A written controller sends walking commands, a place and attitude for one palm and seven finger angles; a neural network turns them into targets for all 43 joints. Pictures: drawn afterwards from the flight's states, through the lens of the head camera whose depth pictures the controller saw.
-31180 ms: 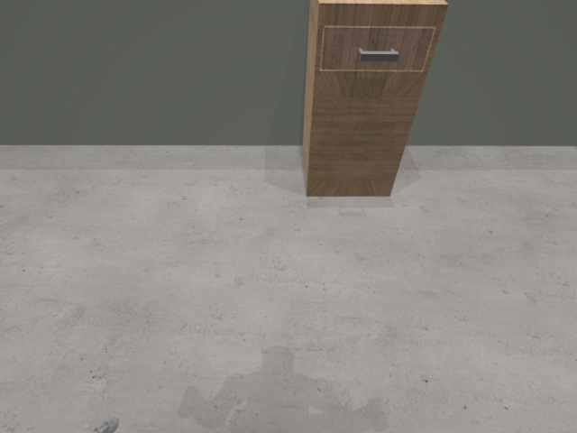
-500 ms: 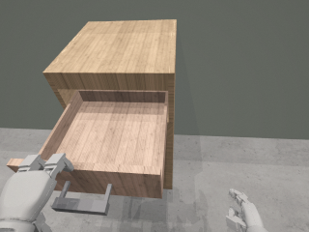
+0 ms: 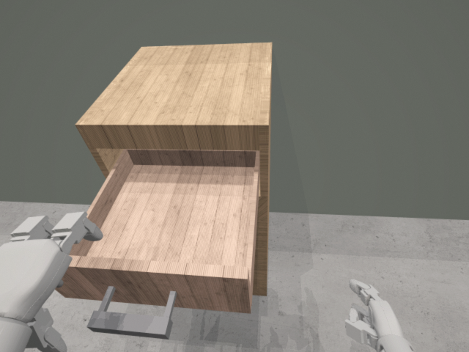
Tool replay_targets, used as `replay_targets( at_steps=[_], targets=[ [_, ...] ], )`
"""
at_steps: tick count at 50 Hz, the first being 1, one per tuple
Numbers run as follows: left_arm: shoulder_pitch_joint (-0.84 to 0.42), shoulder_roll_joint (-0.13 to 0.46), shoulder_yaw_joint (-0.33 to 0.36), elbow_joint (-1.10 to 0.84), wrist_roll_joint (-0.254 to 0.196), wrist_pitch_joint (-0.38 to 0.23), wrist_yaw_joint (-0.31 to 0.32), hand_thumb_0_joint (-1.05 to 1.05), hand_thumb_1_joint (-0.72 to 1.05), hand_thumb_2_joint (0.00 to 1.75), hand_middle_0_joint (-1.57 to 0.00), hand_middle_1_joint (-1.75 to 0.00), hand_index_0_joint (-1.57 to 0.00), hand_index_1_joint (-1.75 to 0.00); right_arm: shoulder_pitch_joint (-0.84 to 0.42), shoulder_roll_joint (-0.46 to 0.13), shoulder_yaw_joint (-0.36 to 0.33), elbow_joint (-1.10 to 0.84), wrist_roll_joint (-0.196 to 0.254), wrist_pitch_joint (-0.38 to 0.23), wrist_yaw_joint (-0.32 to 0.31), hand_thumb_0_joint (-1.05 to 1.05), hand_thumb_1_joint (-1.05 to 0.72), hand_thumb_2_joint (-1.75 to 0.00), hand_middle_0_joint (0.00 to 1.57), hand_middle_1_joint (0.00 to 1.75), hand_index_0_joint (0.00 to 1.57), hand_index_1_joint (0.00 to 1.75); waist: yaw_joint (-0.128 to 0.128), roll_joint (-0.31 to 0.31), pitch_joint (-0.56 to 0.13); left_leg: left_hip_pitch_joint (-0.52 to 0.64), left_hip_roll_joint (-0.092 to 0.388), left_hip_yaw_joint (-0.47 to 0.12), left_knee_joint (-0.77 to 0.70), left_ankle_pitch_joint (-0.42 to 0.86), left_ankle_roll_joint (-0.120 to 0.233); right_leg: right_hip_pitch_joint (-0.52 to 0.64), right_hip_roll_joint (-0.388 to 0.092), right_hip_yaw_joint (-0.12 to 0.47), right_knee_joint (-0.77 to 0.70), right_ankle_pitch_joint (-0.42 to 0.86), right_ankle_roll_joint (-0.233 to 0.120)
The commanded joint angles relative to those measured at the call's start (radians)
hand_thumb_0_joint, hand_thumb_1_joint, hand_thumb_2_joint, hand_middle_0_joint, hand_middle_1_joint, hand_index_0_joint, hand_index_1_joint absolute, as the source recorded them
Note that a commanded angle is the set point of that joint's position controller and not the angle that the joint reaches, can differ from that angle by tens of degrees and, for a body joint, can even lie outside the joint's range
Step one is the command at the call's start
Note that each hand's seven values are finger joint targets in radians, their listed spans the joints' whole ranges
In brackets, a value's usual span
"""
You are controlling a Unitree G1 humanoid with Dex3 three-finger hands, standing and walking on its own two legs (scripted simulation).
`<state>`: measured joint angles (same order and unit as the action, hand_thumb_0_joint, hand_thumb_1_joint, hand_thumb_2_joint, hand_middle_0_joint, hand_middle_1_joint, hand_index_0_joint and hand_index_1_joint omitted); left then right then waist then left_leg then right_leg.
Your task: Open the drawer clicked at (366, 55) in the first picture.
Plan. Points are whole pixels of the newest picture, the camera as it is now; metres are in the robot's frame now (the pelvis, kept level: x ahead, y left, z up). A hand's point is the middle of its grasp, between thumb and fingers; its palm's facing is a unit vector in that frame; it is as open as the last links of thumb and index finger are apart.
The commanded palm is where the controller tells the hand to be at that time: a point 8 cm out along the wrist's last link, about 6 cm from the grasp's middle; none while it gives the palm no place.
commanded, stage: draw the hand back to the body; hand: left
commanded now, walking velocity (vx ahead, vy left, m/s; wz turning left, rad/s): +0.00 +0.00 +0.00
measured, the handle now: (135, 309) +0.18 +0.22 -0.02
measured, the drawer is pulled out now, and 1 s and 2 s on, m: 0.30 0.30 0.30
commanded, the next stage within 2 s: step back with the hand held close in 1.68 s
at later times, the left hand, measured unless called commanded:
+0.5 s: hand (51, 292) +0.15 +0.27 +0.12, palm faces +0.04 -0.12 -0.99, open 13.9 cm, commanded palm +0.12 +0.27 +0.18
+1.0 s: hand (88, 257) +0.18 +0.22 +0.17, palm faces +0.35 -0.87 -0.35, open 12.8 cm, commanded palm +0.12 +0.27 +0.18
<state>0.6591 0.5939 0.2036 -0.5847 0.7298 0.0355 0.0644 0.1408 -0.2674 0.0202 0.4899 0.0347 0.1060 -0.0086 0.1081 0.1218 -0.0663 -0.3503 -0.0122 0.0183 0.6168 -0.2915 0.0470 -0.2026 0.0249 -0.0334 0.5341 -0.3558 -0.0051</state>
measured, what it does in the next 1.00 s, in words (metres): stands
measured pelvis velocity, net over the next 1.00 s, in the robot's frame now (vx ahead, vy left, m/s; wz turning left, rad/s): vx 0.00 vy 0.00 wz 0.01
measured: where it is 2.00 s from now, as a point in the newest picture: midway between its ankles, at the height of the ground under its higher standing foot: outside the picture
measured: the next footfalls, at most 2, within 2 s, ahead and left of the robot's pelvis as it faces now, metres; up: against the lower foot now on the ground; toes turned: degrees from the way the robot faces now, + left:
none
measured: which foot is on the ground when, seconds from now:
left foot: down 0.00-1.00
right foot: down 0.00-1.00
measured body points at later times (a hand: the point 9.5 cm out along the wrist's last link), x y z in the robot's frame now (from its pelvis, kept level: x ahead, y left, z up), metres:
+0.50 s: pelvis -0.01 +0.01 +0.00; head -0.02 -0.02 +0.45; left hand +0.14 +0.28 +0.17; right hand +0.21 -0.19 -0.08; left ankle +0.02 +0.09 -0.73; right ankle -0.05 -0.12 -0.73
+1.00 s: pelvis +0.00 +0.00 +0.01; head -0.02 -0.01 +0.46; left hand +0.16 +0.26 +0.18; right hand +0.18 -0.21 -0.07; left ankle +0.02 +0.09 -0.73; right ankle -0.05 -0.12 -0.73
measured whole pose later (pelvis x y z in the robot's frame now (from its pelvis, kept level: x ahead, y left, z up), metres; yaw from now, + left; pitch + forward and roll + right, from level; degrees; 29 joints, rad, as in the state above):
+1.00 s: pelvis +0.00 +0.00 +0.01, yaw +0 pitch -3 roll -1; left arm 0.56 0.33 0.22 -0.56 -0.05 -0.09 0.13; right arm 0.23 -0.20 0.06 0.60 0.02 -0.14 -0.06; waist 0.04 0.03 -0.01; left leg -0.22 -0.02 0.01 0.51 -0.25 0.04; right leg -0.08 0.02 -0.04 0.45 -0.32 -0.01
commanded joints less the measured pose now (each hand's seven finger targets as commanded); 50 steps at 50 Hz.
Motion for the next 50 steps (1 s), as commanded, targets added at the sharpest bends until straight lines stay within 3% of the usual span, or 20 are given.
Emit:
replay_targets(
  at_steps=[1, 4, 7, 10, 12, 19, 21, 25, 30, 31, 34, 35, 36, 37, 38, 39, 40, 42, 45, 50],
  targets=[
    [0.01, 0.146, 0.124, -0.156, -0.004, 0.001, 0.014, 0.0, -0.5, 0.3, -0.3, -1.2, -0.3, -1.2, -0.189, -0.092, -0.033, -0.191, 0.007, -0.054, -0.002, 0.0, -0.9, -0.9, 0.2, 0.3, 0.2, 0.3, 0.002, -0.074, -0.059, 0.183, 0.031, -0.033, -0.072, 0.258, -0.017, -0.112, -0.01, -0.004, -0.102, 0.27, 0.0],
    [-0.015, 0.178, 0.115, -0.211, 0.027, -0.028, 0.019, 0.0, -0.5, 0.3, -0.3, -1.2, -0.3, -1.2, -0.15, -0.101, -0.026, -0.199, -0.013, -0.044, -0.012, 0.0, -0.9, -0.9, 0.2, 0.3, 0.2, 0.3, 0.009, -0.073, -0.108, 0.212, 0.025, -0.029, -0.06, 0.292, -0.01, -0.121, -0.016, -0.021, -0.105, 0.277, 0.002],
    [-0.041, 0.181, 0.118, -0.26, 0.047, -0.055, 0.047, 0.0, -0.5, 0.3, -0.3, -1.2, -0.3, -1.2, -0.136, -0.092, -0.018, -0.204, -0.02, -0.058, -0.02, 0.0, -0.9, -0.9, 0.2, 0.3, 0.2, 0.3, 0.012, -0.007, -0.112, 0.234, 0.035, -0.032, -0.047, 0.291, -0.012, -0.158, -0.014, -0.025, -0.106, 0.223, -0.009],
    [-0.064, 0.185, 0.141, -0.217, 0.06, -0.066, 0.071, 0.0, -0.5, 0.3, -0.3, -1.2, -0.3, -1.2, -0.129, -0.088, -0.032, -0.187, -0.018, -0.051, -0.023, 0.0, -0.9, -0.9, 0.2, 0.3, 0.2, 0.3, 0.0, -0.042, -0.062, 0.226, 0.044, -0.036, -0.049, 0.249, -0.016, -0.185, -0.015, -0.019, -0.113, 0.178, -0.011],
    [-0.074, 0.187, 0.147, -0.198, 0.073, -0.059, 0.076, 0.0, -0.5, 0.3, -0.3, -1.2, -0.3, -1.2, -0.132, -0.08, -0.023, -0.181, -0.021, -0.051, -0.014, 0.0, -0.9, -0.9, 0.2, 0.3, 0.2, 0.3, 0.013, -0.006, -0.071, 0.219, 0.034, -0.041, -0.058, 0.239, -0.018, -0.176, -0.007, -0.026, -0.11, 0.154, -0.02],
    [-0.055, 0.164, 0.123, -0.121, 0.012, 0.004, 0.03, 0.0, -0.5, 0.3, -0.3, -1.2, -0.3, -1.2, -0.158, -0.087, -0.035, -0.175, -0.004, -0.048, 0.003, 0.0, -0.9, -0.9, 0.2, 0.3, 0.2, 0.3, 0.009, -0.069, -0.077, 0.177, 0.028, -0.05, -0.101, 0.228, -0.02, -0.119, 0.0, -0.032, -0.102, 0.173, -0.008],
    [-0.023, 0.154, 0.122, -0.151, 0.004, 0.022, 0.022, 0.0, -0.5, 0.3, -0.3, -1.2, -0.3, -1.2, -0.202, -0.086, -0.029, -0.191, 0.01, -0.056, 0.002, 0.0, -0.9, -0.9, 0.2, 0.3, 0.2, 0.3, 0.007, -0.05, -0.074, 0.179, 0.039, -0.051, -0.101, 0.23, -0.026, -0.108, -0.001, -0.018, -0.104, 0.181, -0.011],
    [-0.075, 0.174, 0.088, -0.213, 0.03, -0.006, 0.011, 0.0, -0.5, 0.3, -0.3, -1.2, -0.3, -1.2, -0.16, -0.095, -0.021, -0.2, -0.003, -0.052, -0.01, 0.0, -0.9, -0.9, 0.2, 0.3, 0.2, 0.3, -0.006, -0.043, -0.058, 0.185, 0.047, -0.05, -0.107, 0.197, -0.02, -0.149, -0.009, -0.031, -0.117, 0.12, -0.007],
    [-0.101, 0.208, 0.144, -0.215, 0.062, -0.047, 0.054, 0.0, -0.5, 0.3, -0.3, -1.2, -0.3, -1.2, -0.137, -0.087, -0.024, -0.19, -0.01, -0.061, -0.019, 0.0, -0.9, -0.9, 0.2, 0.3, 0.2, 0.3, 0.005, -0.018, -0.06, 0.197, 0.051, -0.057, -0.099, 0.16, -0.025, -0.176, -0.005, -0.035, -0.112, 0.062, -0.018],
    [-0.079, 0.211, 0.167, -0.216, 0.054, -0.04, 0.067, 0.0, -0.5, 0.3, -0.3, -1.2, -0.3, -1.2, -0.164, -0.084, -0.021, -0.193, 0.0, -0.067, -0.015, 0.0, -0.9, -0.9, 0.2, 0.3, 0.2, 0.3, 0.015, 0.015, -0.062, 0.188, 0.051, -0.067, -0.102, 0.15, -0.03, -0.165, 0.007, -0.026, -0.105, 0.058, -0.026],
    [-0.093, 0.199, 0.164, -0.144, 0.041, -0.042, 0.065, 0.0, -0.5, 0.3, -0.3, -1.2, -0.3, -1.2, -0.138, -0.082, -0.031, -0.169, -0.008, -0.058, -0.008, 0.0, -0.9, -0.9, 0.2, 0.3, 0.2, 0.3, 0.013, -0.002, -0.046, 0.172, 0.037, -0.064, -0.107, 0.136, -0.028, -0.17, 0.009, -0.041, -0.105, 0.053, -0.021],
    [-0.182, -0.235, 0.059, -0.079, -0.676, -0.085, 0.059, 0.0, -0.47, 0.32, -0.3, -1.18, -0.3, -1.18, -0.061, -0.002, -0.025, -0.184, 0.012, -0.138, -0.028, 0.0, -0.9, -0.9, 0.2, 0.3, 0.2, 0.3, -0.123, -0.055, 0.028, 0.289, 0.072, -0.109, -0.158, 0.043, -0.026, -0.129, 0.006, -0.043, -0.105, 0.033, -0.035],
    [-0.161, -0.145, 0.111, -0.038, -0.698, -0.113, 0.069, 0.0, -0.43, 0.33, -0.29, -1.15, -0.29, -1.15, -0.077, -0.034, -0.02, -0.151, 0.007, -0.185, -0.044, 0.0, -0.9, -0.9, 0.2, 0.3, 0.2, 0.3, -0.095, -0.107, 0.028, 0.272, 0.097, -0.141, -0.209, -0.042, -0.032, -0.124, 0.012, -0.032, -0.097, -0.002, -0.037],
    [-0.148, -0.12, 0.136, 0.027, -0.686, -0.127, 0.076, 0.0, -0.4, 0.34, -0.29, -1.13, -0.29, -1.13, -0.067, -0.046, -0.016, -0.133, 0.002, -0.192, -0.05, 0.0, -0.9, -0.9, 0.2, 0.3, 0.2, 0.3, -0.088, -0.084, 0.063, 0.251, 0.086, -0.138, -0.216, -0.107, -0.032, -0.145, 0.01, -0.029, -0.109, -0.022, -0.036],
    [-0.147, -0.12, 0.143, -0.07, -0.747, -0.144, 0.082, 0.0, -0.36, 0.36, -0.29, -1.11, -0.29, -1.11, -0.075, -0.043, -0.022, -0.141, 0.002, -0.196, -0.063, 0.0, -0.9, -0.9, 0.2, 0.3, 0.2, 0.3, -0.078, -0.138, 0.025, 0.243, 0.082, -0.142, -0.236, -0.083, -0.033, -0.091, -0.004, -0.033, -0.12, 0.007, -0.028],
    [-0.191, -0.083, 0.164, -0.124, -0.758, -0.165, 0.09, 0.0, -0.32, 0.37, -0.29, -1.09, -0.29, -1.09, -0.086, -0.055, -0.019, -0.135, -0.004, -0.213, -0.072, 0.0, -0.9, -0.9, 0.2, 0.3, 0.2, 0.3, -0.069, -0.138, -0.012, 0.243, 0.068, -0.125, -0.233, -0.053, -0.028, -0.063, -0.011, -0.024, -0.13, 0.033, -0.024],
    [-0.201, -0.087, 0.152, -0.18, -0.768, -0.183, 0.095, 0.0, -0.29, 0.39, -0.29, -1.07, -0.29, -1.07, -0.092, -0.048, -0.02, -0.138, -0.006, -0.238, -0.077, 0.0, -0.9, -0.9, 0.2, 0.3, 0.2, 0.3, -0.066, -0.142, -0.03, 0.245, 0.065, -0.115, -0.229, -0.019, -0.026, -0.038, -0.021, -0.016, -0.131, 0.044, -0.021],
    [-0.169, -0.105, 0.128, -0.215, -0.769, -0.196, 0.1, 0.0, -0.22, 0.42, -0.28, -1.02, -0.28, -1.02, -0.097, -0.043, -0.006, -0.112, -0.017, -0.277, -0.077, 0.0, -0.9, -0.9, 0.2, 0.3, 0.2, 0.3, -0.052, -0.031, -0.036, 0.235, 0.048, -0.093, -0.227, 0.031, -0.027, -0.018, -0.028, -0.008, -0.142, 0.076, -0.03],
    [-0.16, -0.096, 0.136, -0.241, -0.782, -0.196, 0.099, 0.0, -0.12, 0.47, -0.27, -0.95, -0.27, -0.95, -0.093, -0.042, -0.005, -0.083, -0.016, -0.31, -0.065, 0.0, -0.9, -0.9, 0.2, 0.3, 0.2, 0.3, -0.051, 0.052, 0.02, 0.213, 0.051, -0.092, -0.235, 0.096, -0.04, -0.003, -0.033, -0.01, -0.154, 0.123, -0.04],
    [-0.118, -0.092, 0.18, -0.166, -0.795, -0.195, 0.083, 0.0, 0.06, 0.54, -0.26, -0.84, -0.26, -0.84, -0.073, -0.035, -0.017, -0.053, -0.014, -0.307, -0.054, 0.0, -0.9, -0.9, 0.2, 0.3, 0.2, 0.3, -0.053, 0.025, 0.034, 0.235, 0.05, -0.071, -0.212, 0.21, -0.047, 0.012, -0.026, -0.022, -0.175, 0.206, -0.04]
  ],
)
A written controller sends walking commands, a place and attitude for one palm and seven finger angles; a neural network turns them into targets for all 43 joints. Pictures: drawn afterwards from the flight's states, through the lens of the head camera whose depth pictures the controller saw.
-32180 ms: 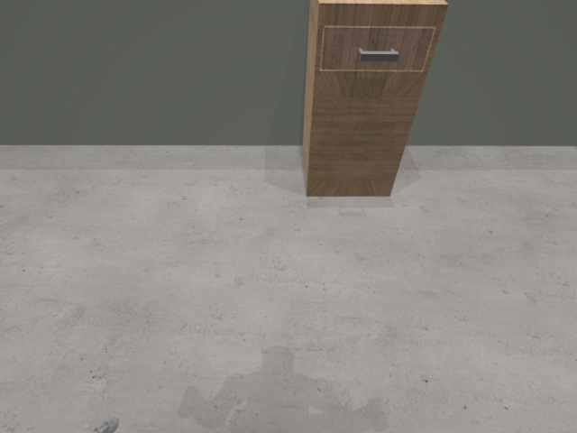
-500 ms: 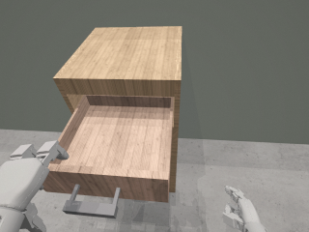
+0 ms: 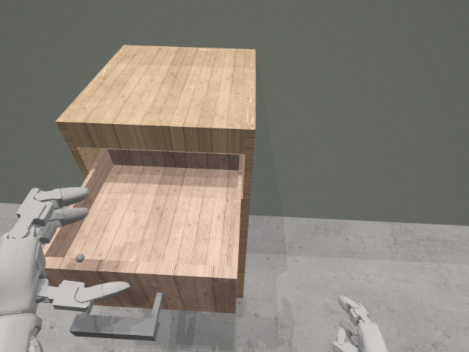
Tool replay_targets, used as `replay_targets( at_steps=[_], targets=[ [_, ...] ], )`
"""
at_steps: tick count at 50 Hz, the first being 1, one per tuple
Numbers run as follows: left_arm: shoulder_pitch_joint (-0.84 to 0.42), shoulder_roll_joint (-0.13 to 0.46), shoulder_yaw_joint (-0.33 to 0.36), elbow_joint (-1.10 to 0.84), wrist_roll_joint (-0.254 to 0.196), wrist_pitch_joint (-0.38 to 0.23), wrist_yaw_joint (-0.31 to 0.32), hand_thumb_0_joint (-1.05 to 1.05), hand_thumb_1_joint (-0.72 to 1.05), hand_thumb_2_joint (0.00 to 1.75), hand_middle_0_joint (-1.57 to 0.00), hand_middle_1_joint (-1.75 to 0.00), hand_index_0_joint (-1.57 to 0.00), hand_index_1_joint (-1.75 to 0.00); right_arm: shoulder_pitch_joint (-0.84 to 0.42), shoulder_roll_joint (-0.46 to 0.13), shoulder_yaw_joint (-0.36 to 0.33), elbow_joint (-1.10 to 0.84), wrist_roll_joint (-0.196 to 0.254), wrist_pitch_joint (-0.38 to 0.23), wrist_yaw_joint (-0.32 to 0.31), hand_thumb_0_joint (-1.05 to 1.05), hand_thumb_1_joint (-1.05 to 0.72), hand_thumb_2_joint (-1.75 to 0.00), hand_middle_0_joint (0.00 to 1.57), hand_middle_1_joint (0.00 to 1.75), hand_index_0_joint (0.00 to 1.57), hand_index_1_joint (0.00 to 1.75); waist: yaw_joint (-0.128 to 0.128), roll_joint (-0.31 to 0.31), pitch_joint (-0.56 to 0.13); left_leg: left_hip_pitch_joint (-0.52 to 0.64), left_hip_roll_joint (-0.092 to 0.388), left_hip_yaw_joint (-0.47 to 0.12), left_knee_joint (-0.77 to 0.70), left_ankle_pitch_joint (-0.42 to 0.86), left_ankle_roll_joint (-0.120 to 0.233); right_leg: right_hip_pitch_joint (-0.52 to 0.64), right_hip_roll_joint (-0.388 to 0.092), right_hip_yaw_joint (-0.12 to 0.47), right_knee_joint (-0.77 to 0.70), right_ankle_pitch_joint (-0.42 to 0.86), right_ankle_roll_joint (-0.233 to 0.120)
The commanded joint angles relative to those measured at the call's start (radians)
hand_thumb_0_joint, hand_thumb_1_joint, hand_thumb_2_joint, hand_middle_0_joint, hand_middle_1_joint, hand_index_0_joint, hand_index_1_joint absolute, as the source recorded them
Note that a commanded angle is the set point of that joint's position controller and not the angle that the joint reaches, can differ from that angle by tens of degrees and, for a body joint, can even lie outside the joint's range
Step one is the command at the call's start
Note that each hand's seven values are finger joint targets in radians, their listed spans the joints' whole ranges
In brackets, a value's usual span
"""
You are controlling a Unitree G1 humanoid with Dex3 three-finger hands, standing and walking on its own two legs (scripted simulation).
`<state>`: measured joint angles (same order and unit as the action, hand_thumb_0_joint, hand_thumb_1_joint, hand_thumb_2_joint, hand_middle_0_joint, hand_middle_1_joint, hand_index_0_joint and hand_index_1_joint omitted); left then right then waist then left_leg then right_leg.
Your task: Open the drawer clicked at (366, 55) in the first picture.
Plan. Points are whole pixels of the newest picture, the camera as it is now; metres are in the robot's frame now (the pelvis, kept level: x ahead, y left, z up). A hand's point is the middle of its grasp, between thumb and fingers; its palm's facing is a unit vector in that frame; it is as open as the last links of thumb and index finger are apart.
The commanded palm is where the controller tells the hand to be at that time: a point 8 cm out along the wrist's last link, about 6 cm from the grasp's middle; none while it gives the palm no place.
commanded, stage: draw the hand back to the body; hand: left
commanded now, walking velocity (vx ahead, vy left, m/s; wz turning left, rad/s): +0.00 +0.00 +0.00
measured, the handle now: (120, 312) +0.19 +0.22 -0.03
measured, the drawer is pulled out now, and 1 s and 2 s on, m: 0.30 0.30 0.30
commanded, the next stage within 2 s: step back with the hand held close in 0.68 s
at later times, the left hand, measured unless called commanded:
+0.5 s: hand (91, 253) +0.19 +0.21 +0.16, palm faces +0.40 -0.83 -0.40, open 8.5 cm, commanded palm +0.14 +0.25 +0.18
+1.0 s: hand (84, 259) +0.18 +0.21 +0.16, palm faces +0.32 -0.82 -0.47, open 7.4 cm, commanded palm +0.12 +0.26 +0.18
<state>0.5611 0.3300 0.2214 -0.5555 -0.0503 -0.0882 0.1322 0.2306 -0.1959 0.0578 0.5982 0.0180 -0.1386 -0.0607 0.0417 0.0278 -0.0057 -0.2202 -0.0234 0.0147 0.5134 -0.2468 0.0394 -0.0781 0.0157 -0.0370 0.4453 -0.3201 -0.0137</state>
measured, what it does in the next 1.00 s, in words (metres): stands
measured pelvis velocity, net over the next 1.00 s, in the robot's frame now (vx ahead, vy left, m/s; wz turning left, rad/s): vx -0.01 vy -0.02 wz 0.01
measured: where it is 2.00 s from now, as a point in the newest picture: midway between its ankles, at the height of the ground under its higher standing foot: outside the picture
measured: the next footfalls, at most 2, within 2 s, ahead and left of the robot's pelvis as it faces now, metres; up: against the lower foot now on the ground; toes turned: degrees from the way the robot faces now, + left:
right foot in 1.98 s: -0.21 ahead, -0.13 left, +0.00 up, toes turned +0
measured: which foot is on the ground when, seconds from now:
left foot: down 0.00-1.00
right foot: down 0.00-1.00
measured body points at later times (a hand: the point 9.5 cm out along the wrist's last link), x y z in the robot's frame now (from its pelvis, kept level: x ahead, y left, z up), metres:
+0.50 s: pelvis +0.01 -0.03 +0.00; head +0.00 -0.06 +0.45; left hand +0.17 +0.25 +0.18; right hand +0.22 -0.25 -0.08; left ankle +0.02 +0.09 -0.74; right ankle -0.05 -0.11 -0.74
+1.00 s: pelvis -0.01 -0.02 +0.00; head +0.01 -0.04 +0.45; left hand +0.16 +0.25 +0.18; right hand +0.18 -0.26 -0.09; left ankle +0.02 +0.09 -0.74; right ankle -0.05 -0.11 -0.74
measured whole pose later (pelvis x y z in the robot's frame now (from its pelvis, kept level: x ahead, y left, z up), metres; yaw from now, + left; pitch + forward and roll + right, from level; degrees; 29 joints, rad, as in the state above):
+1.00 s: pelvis -0.01 -0.02 +0.00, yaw +0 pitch +1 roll -1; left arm 0.58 0.36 0.34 -0.52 -0.06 -0.14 0.09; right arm 0.15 -0.24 -0.01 0.56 0.03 0.01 -0.05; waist 0.01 0.07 0.04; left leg -0.29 0.01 -0.01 0.48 -0.20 0.01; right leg -0.14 0.05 -0.06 0.40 -0.27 -0.04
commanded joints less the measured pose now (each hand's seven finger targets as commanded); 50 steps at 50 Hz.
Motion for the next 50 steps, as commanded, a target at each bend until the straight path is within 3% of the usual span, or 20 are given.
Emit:
replay_targets(
  at_steps=[1, 5, 8, 10, 12, 15, 16, 17, 24, 31, 35, 36, 39, 40, 41, 42, 44, 46, 48, 50],
  targets=[
    [-0.009, 0.168, 0.177, -0.163, -0.019, -0.068, 0.011, 0.0, 0.09, 0.55, -0.26, -0.82, -0.26, -0.82, -0.173, -0.107, -0.06, -0.152, 0.001, -0.056, -0.003, 0.0, -0.9, -0.9, 0.2, 0.3, 0.2, 0.3, 0.017, 0.088, -0.016, 0.105, 0.058, -0.061, -0.101, 0.191, -0.037, -0.113, -0.012, -0.016, -0.103, 0.195, -0.031],
    [0.007, 0.143, 0.163, -0.141, -0.033, -0.069, -0.009, 0.0, 0.23, 0.62, -0.25, -0.73, -0.25, -0.73, -0.18, -0.115, -0.078, -0.163, 0.009, -0.029, -0.001, 0.0, -0.9, -0.9, 0.2, 0.3, 0.2, 0.3, 0.009, -0.023, -0.064, 0.14, 0.059, -0.042, -0.089, 0.23, -0.023, -0.097, -0.021, -0.016, -0.099, 0.264, -0.013],
    [0.003, 0.14, 0.156, -0.156, -0.031, -0.07, -0.011, 0.0, 0.34, 0.66, -0.24, -0.66, -0.24, -0.66, -0.185, -0.119, -0.083, -0.164, 0.008, -0.025, -0.004, 0.0, -0.9, -0.9, 0.2, 0.3, 0.2, 0.3, 0.008, 0.006, -0.096, 0.165, 0.053, -0.033, -0.083, 0.255, -0.018, -0.09, -0.028, -0.008, -0.105, 0.296, -0.008],
    [-0.006, 0.15, 0.157, -0.166, -0.03, -0.069, -0.009, 0.0, 0.41, 0.69, -0.24, -0.62, -0.24, -0.62, -0.191, -0.118, -0.086, -0.165, 0.007, -0.021, -0.009, 0.0, -0.9, -0.9, 0.2, 0.3, 0.2, 0.3, 0.007, -0.03, -0.103, 0.175, 0.049, -0.025, -0.08, 0.258, -0.013, -0.089, -0.032, -0.004, -0.112, 0.319, -0.002],
    [-0.019, 0.176, 0.186, -0.146, -0.021, -0.071, -0.002, 0.0, 0.48, 0.72, -0.23, -0.57, -0.23, -0.57, -0.189, -0.123, -0.088, -0.149, 0.0, -0.019, -0.015, 0.0, -0.9, -0.9, 0.2, 0.3, 0.2, 0.3, 0.011, -0.013, -0.095, 0.183, 0.038, -0.015, -0.068, 0.271, -0.008, -0.1, -0.03, -0.001, -0.13, 0.351, -0.002],
    [-0.043, 0.167, 0.17, -0.165, -0.025, -0.066, -0.001, 0.0, 0.58, 0.76, -0.22, -0.5, -0.22, -0.5, -0.19, -0.115, -0.083, -0.158, 0.006, -0.015, -0.017, 0.0, -0.9, -0.9, 0.2, 0.3, 0.2, 0.3, 0.006, -0.005, -0.089, 0.187, 0.042, -0.017, -0.071, 0.291, -0.01, -0.087, -0.04, 0.001, -0.116, 0.378, 0.0],
    [-0.074, 0.189, 0.188, -0.182, -0.021, -0.066, 0.003, 0.0, 0.62, 0.78, -0.22, -0.48, -0.22, -0.48, -0.195, -0.118, -0.084, -0.153, 0.004, -0.016, -0.02, 0.0, -0.9, -0.9, 0.2, 0.3, 0.2, 0.3, 0.008, 0.046, -0.087, 0.19, 0.035, -0.01, -0.07, 0.291, -0.011, -0.09, -0.04, 0.008, -0.128, 0.378, -0.002],
    [-0.066, 0.178, 0.185, -0.142, -0.017, -0.068, 0.003, 0.0, 0.65, 0.8, -0.22, -0.46, -0.22, -0.46, -0.185, -0.116, -0.082, -0.14, -0.001, -0.013, -0.02, 0.0, -0.9, -0.9, 0.2, 0.3, 0.2, 0.3, 0.006, 0.053, -0.065, 0.198, 0.03, -0.009, -0.068, 0.282, -0.01, -0.109, -0.035, 0.002, -0.141, 0.371, -0.001],
    [-0.044, 0.156, 0.177, -0.075, -0.033, -0.051, -0.011, 0.0, 0.9, 0.9, -0.2, -0.3, -0.2, -0.3, -0.2, -0.115, -0.084, -0.152, 0.001, 0.015, -0.015, 0.0, -0.9, -0.9, 0.2, 0.3, 0.2, 0.3, 0.014, -0.022, -0.055, 0.19, 0.033, -0.006, -0.073, 0.29, -0.005, -0.088, -0.038, 0.005, -0.139, 0.421, 0.008],
    [-0.071, 0.179, 0.187, -0.129, -0.035, -0.053, -0.014, 0.0, 0.9, 0.9, -0.2, -0.3, -0.2, -0.3, -0.214, -0.11, -0.082, -0.165, 0.003, 0.017, -0.015, 0.0, -0.9, -0.9, 0.2, 0.3, 0.2, 0.3, 0.017, 0.015, -0.074, 0.194, 0.033, -0.004, -0.079, 0.303, -0.009, -0.066, -0.045, 0.017, -0.14, 0.441, 0.007],
    [-0.058, 0.167, 0.173, -0.137, -0.038, -0.054, -0.014, 0.0, 0.9, 0.9, -0.2, -0.3, -0.2, -0.3, -0.207, -0.109, -0.082, -0.172, 0.005, 0.022, -0.014, 0.0, -0.9, -0.9, 0.2, 0.3, 0.2, 0.3, 0.012, -0.008, -0.087, 0.199, 0.037, -0.004, -0.081, 0.303, -0.007, -0.058, -0.049, 0.013, -0.131, 0.448, 0.012],
    [-0.066, 0.173, 0.18, -0.14, -0.035, -0.053, -0.012, 0.0, 0.9, 0.9, -0.2, -0.3, -0.2, -0.3, -0.211, -0.109, -0.082, -0.166, 0.005, 0.019, -0.015, 0.0, -0.9, -0.9, 0.2, 0.3, 0.2, 0.3, 0.013, 0.05, -0.077, 0.2, 0.033, -0.002, -0.08, 0.298, -0.011, -0.067, -0.046, 0.018, -0.142, 0.431, 0.007],
    [-0.046, 0.164, 0.18, -0.092, -0.036, -0.052, -0.01, 0.0, 0.9, 0.9, -0.2, -0.3, -0.2, -0.3, -0.207, -0.11, -0.084, -0.157, 0.003, 0.024, -0.015, 0.0, -0.9, -0.9, 0.2, 0.3, 0.2, 0.3, 0.012, 0.001, -0.047, 0.198, 0.034, -0.008, -0.087, 0.266, -0.007, -0.093, -0.036, 0.004, -0.156, 0.375, 0.009],
    [-0.207, 0.325, 0.325, -0.239, -0.025, -0.098, -0.005, 0.0, 0.9, 0.9, -0.2, -0.3, -0.2, -0.3, -0.179, -0.13, -0.082, -0.205, 0.009, 0.042, -0.009, 0.0, -0.9, -0.9, 0.2, 0.3, 0.2, 0.3, -0.01, -0.036, 0.053, 0.113, 0.052, -0.042, -0.027, 0.24, 0.008, -0.194, -0.094, 0.098, -0.202, 0.485, 0.027],
    [-0.215, 0.334, 0.34, -0.202, -0.022, -0.121, -0.009, 0.0, 0.9, 0.9, -0.2, -0.3, -0.2, -0.3, -0.172, -0.115, -0.084, -0.185, 0.005, 0.045, -0.011, 0.0, -0.9, -0.9, 0.2, 0.3, 0.2, 0.3, -0.019, -0.041, 0.047, 0.1, 0.05, -0.048, -0.006, 0.214, 0.001, -0.2, -0.126, 0.112, -0.197, 0.538, 0.013],
    [-0.103, 0.239, 0.263, -0.1, -0.014, -0.117, -0.021, 0.0, 0.9, 0.9, -0.2, -0.3, -0.2, -0.3, -0.177, -0.111, -0.084, -0.167, -0.002, 0.059, -0.009, 0.0, -0.9, -0.9, 0.2, 0.3, 0.2, 0.3, -0.027, -0.105, 0.034, 0.087, 0.048, -0.054, 0.0, 0.233, 0.004, -0.173, -0.12, 0.071, -0.183, 0.544, 0.021],
    [-0.012, 0.171, 0.208, -0.067, -0.01, -0.107, -0.034, 0.0, 0.9, 0.9, -0.2, -0.3, -0.2, -0.3, -0.179, -0.129, -0.093, -0.19, 0.005, 0.079, -0.002, 0.0, -0.9, -0.9, 0.2, 0.3, 0.2, 0.3, -0.028, -0.111, -0.033, 0.085, 0.05, -0.039, 0.014, 0.275, 0.007, -0.136, -0.123, 0.059, -0.146, 0.579, 0.044],
    [0.034, 0.161, 0.2, -0.119, -0.01, -0.111, -0.036, 0.0, 0.9, 0.9, -0.2, -0.3, -0.2, -0.3, -0.19, -0.138, -0.102, -0.209, 0.01, 0.085, -0.001, 0.0, -0.9, -0.9, 0.2, 0.3, 0.2, 0.3, -0.027, -0.007, -0.093, 0.101, 0.061, -0.033, -0.005, 0.322, 0.008, -0.123, -0.127, 0.063, -0.11, 0.556, 0.044],
    [0.085, 0.173, 0.213, -0.146, -0.013, -0.109, -0.032, 0.0, 0.9, 0.9, -0.2, -0.3, -0.2, -0.3, -0.187, -0.14, -0.111, -0.219, 0.015, 0.102, 0.004, 0.0, -0.9, -0.9, 0.2, 0.3, 0.2, 0.3, -0.026, 0.011, -0.133, 0.096, 0.079, -0.047, -0.017, 0.336, 0.009, -0.124, -0.114, 0.06, -0.096, 0.439, 0.04],
    [0.093, 0.204, 0.239, -0.211, -0.012, -0.111, -0.025, 0.0, 0.9, 0.9, -0.2, -0.3, -0.2, -0.3, -0.188, -0.14, -0.117, -0.227, 0.016, 0.111, 0.002, 0.0, -0.9, -0.9, 0.2, 0.3, 0.2, 0.3, -0.03, -0.02, -0.157, 0.073, 0.088, -0.052, -0.013, 0.338, 0.007, -0.115, -0.113, 0.057, -0.079, 0.419, 0.03]
  ],
)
